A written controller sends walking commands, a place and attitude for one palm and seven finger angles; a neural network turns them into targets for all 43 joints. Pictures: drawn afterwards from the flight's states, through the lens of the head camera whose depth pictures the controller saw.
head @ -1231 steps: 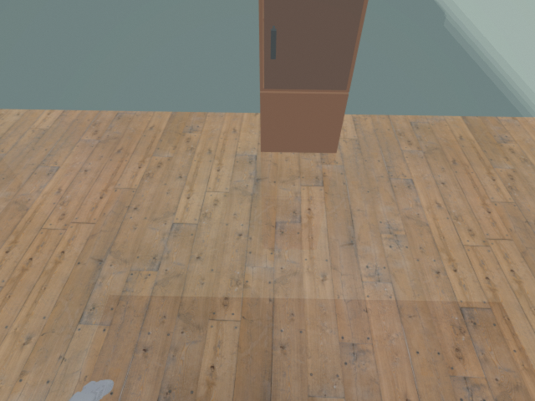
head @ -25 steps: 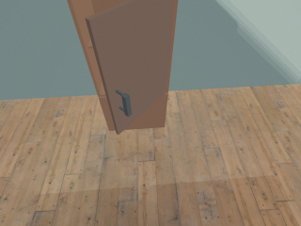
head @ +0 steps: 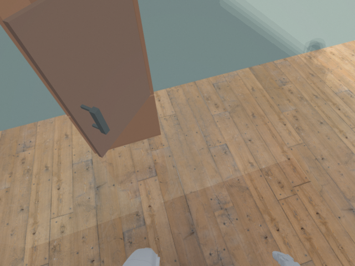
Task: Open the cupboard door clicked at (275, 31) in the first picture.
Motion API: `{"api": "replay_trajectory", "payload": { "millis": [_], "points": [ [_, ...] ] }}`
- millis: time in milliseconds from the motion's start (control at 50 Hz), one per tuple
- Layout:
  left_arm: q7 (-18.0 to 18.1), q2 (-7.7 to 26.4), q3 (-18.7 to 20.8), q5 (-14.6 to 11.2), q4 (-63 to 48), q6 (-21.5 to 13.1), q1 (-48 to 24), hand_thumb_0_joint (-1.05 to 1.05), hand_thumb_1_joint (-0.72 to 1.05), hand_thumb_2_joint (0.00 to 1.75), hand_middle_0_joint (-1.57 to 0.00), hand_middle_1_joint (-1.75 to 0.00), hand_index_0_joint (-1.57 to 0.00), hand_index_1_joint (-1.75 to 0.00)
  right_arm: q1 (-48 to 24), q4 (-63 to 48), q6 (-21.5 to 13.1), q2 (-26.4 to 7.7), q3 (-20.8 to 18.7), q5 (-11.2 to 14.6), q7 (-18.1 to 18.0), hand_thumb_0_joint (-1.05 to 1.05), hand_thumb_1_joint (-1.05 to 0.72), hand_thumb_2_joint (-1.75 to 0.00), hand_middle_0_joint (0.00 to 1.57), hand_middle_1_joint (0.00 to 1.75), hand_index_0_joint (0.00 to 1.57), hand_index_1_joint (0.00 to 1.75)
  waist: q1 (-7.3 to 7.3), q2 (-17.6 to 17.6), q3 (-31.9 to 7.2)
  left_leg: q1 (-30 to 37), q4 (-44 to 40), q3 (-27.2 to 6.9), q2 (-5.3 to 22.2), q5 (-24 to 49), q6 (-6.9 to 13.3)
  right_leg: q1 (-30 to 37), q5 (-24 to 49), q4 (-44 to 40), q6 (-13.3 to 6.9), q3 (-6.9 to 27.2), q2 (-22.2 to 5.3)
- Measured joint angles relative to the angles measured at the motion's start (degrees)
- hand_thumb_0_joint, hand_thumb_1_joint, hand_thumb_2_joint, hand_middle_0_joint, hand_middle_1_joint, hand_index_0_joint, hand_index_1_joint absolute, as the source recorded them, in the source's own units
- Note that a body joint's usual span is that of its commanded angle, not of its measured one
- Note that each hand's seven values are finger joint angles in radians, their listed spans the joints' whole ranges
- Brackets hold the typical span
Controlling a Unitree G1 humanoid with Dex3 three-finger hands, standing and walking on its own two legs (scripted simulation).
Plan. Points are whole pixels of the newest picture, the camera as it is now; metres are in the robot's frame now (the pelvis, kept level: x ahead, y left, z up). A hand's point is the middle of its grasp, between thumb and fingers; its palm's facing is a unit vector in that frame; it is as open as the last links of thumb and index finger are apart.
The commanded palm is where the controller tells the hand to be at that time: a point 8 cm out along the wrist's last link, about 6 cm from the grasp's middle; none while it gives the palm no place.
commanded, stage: walk to a spot facing it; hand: left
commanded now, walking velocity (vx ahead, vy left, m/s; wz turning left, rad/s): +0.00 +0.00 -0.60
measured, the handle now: (95, 119) +0.54 +0.35 -0.11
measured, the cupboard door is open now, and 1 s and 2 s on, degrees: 45 45 45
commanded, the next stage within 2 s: none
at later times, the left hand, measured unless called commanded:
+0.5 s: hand (112, 253) +0.15 +0.20 -0.17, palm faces -0.26 -0.92 -0.30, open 7.4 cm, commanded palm none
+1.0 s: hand (172, 203) +0.29 +0.05 -0.16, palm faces -0.61 -0.77 -0.15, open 7.4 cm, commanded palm none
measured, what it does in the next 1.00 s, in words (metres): steps on the spot, turning right: left foot, then right foot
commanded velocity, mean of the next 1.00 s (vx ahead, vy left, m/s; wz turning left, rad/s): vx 0.14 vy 0.00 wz -0.60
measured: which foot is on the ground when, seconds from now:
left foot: up 0.00-0.16, down 0.18-0.46, up 0.48-0.72, down 0.74-1.00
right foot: down 0.00-0.18, up 0.20-0.44, down 0.46-0.74, up 0.76-1.00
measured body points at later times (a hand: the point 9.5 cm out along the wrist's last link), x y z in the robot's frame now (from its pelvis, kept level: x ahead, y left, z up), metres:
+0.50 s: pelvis +0.00 +0.00 -0.03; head +0.05 -0.03 +0.42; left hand +0.16 +0.24 -0.15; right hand -0.01 -0.28 -0.17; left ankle +0.01 +0.17 -0.72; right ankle -0.02 -0.12 -0.75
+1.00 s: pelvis +0.07 -0.03 +0.00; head +0.12 -0.04 +0.45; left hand +0.32 +0.09 -0.14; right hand -0.12 -0.20 -0.13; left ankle +0.07 +0.11 -0.74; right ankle +0.02 -0.18 -0.67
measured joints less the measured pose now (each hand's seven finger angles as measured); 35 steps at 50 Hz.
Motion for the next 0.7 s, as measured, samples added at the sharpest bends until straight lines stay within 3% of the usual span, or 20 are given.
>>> {"api": "replay_trajectory", "payload": {
  "millis": [100,160,180,240,280,320,400,440,460,520,580,620,700],
  "points": [
    [-0.1,0.6,0.4,0.3,-0.6,0.2,0.1,0.01,0.90,0.90,-0.21,-0.30,-0.20,-0.30,-2.0,-1.5,-0.5,1.1,0.5,0.5,-0.1,0.01,-0.91,-0.90,0.20,0.30,0.20,0.30,1.08,-1.4,-0.8,3.1,-9.4,-1.2,-1.1,-0.3,0.5,-0.4,0.7,-0.2,0.7,3.0,1.3],
    [-0.2,1.1,0.5,0.0,-0.9,0.8,0.1,0.01,0.90,0.90,-0.21,-0.30,-0.20,-0.30,-1.8,-2.6,-1.5,1.4,1.1,0.7,-0.2,0.01,-0.91,-0.90,0.20,0.30,0.20,0.30,0.84,-1.8,-1.7,7.8,-22.0,-1.5,-1.1,5.1,1.2,-1.9,-0.2,2.3,1.7,4.5,2.6],
    [-0.4,0.9,0.5,-0.3,-1.3,1.1,0.4,0.01,0.90,0.90,-0.21,-0.30,-0.20,-0.30,-1.0,-3.3,-2.1,0.8,1.3,0.4,-0.2,0.01,-0.90,-0.90,0.20,0.30,0.20,0.30,0.44,-0.3,-2.7,9.5,-26.8,-2.6,0.5,7.0,2.5,-3.6,-2.8,4.9,2.2,3.5,3.9],
    [-1.3,2.8,0.9,-0.2,-1.6,1.8,-1.8,0.01,0.90,0.90,-0.21,-0.30,-0.20,-0.30,0.3,-3.3,-2.4,1.7,1.9,-0.7,-0.5,0.01,-0.90,-0.90,0.20,0.30,0.20,0.30,0.62,-2.2,-1.3,9.5,-25.0,-1.0,0.7,7.5,2.2,-9.7,-14.1,21.3,5.0,-1.2,1.3],
    [-2.0,3.6,1.5,0.1,-2.3,1.7,-3.0,0.01,0.90,0.90,-0.20,-0.30,-0.20,-0.30,2.0,-3.2,-2.3,1.9,2.3,-1.4,-0.5,0.01,-0.90,-0.90,0.20,0.30,0.20,0.30,0.72,-2.2,-0.7,10.5,-25.9,-0.2,1.9,7.9,1.5,-12.6,-14.9,29.8,6.3,-4.2,-0.3],
    [-2.5,4.0,1.6,0.0,-3.2,1.7,-3.9,0.01,0.90,0.90,-0.20,-0.30,-0.20,-0.30,3.5,-3.1,-2.1,1.6,2.4,-1.7,-0.5,0.01,-0.90,-0.90,0.20,0.30,0.20,0.30,0.66,-1.3,-0.2,11.3,-26.9,0.5,3.3,8.3,1.0,-13.7,-14.7,32.3,6.9,-6.5,-2.1],
    [-3.3,4.1,1.1,-0.2,-4.5,1.4,-4.4,0.01,0.90,0.90,-0.20,-0.30,-0.19,-0.30,5.5,-2.5,-1.6,0.1,1.9,-1.8,-0.1,0.01,-0.90,-0.90,0.20,0.30,0.20,0.30,0.09,1.2,0.4,11.8,-25.4,3.1,6.4,6.9,-0.2,-9.8,-12.3,21.6,6.6,-9.6,-4.5],
    [-3.6,4.3,0.9,-0.3,-4.8,1.0,-4.1,0.01,0.90,0.90,-0.20,-0.30,-0.19,-0.30,6.6,-2.4,-1.3,-0.8,1.5,-1.5,0.2,0.01,-0.90,-0.90,0.20,0.30,0.21,0.30,-0.44,2.0,0.1,11.1,-21.9,4.6,7.7,4.5,-1.0,-5.7,-7.2,12.8,5.8,-10.6,-4.9],
    [-3.6,5.1,0.7,-0.2,-5.2,0.5,-3.5,0.01,0.90,0.90,-0.20,-0.30,-0.19,-0.30,7.5,-2.6,-1.1,-1.0,1.3,-1.2,0.3,0.01,-0.90,-0.90,0.20,0.30,0.21,0.30,-0.75,1.0,-0.6,9.6,-18.5,5.6,7.4,3.0,-0.9,-3.5,-2.9,7.7,4.6,-9.6,-5.7],
    [-2.3,3.9,0.3,0.0,-4.4,-0.1,-4.3,0.01,0.90,0.90,-0.20,-0.30,-0.19,-0.30,6.3,-1.7,0.4,-3.1,0.3,-0.4,0.2,0.01,-0.90,-0.90,0.20,0.30,0.20,0.30,-1.28,2.4,1.0,3.3,-1.4,1.8,5.7,-6.7,0.0,-5.0,-5.2,10.6,3.3,-7.8,-4.1],
    [-1.5,3.2,-0.1,0.2,-4.3,0.4,-4.0,0.01,0.90,0.90,-0.20,-0.30,-0.20,-0.30,5.6,-1.4,0.6,-3.5,0.1,-0.2,0.3,0.01,-0.91,-0.90,0.20,0.30,0.20,0.30,-1.74,1.2,1.5,-0.9,5.7,1.8,3.4,-5.6,0.0,-4.3,-3.7,8.3,3.4,-5.6,-3.7],
    [-1.2,2.9,-0.3,0.3,-4.0,0.6,-3.6,0.01,0.90,0.90,-0.20,-0.30,-0.20,-0.30,5.7,-1.7,0.2,-3.1,0.2,-0.2,0.6,0.01,-0.91,-0.90,0.20,0.30,0.20,0.30,-1.88,-0.2,1.1,-1.1,3.0,2.6,2.4,-3.9,-0.2,-3.6,-2.4,6.3,3.4,-3.9,-3.6],
    [-1.8,2.5,-0.7,0.3,-3.0,0.9,-2.5,0.01,0.90,0.90,-0.21,-0.30,-0.20,-0.30,7.2,-2.4,-1.0,-2.0,0.4,-0.4,1.3,0.01,-0.91,-0.90,0.20,0.30,0.20,0.30,-2.19,-2.1,-1.1,3.3,-10.6,3.9,0.8,-0.8,0.2,-2.9,-2.2,5.0,3.2,-1.2,-2.9]
  ]
}}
